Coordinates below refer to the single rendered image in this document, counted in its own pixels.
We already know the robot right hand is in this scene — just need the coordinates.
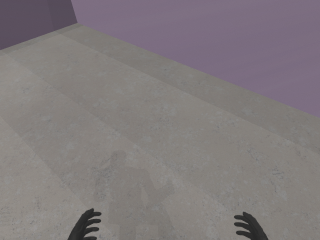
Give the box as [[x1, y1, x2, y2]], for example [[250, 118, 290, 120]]
[[234, 212, 268, 240]]

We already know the robot left hand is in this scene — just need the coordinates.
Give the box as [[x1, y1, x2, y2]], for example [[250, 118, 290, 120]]
[[67, 208, 102, 240]]

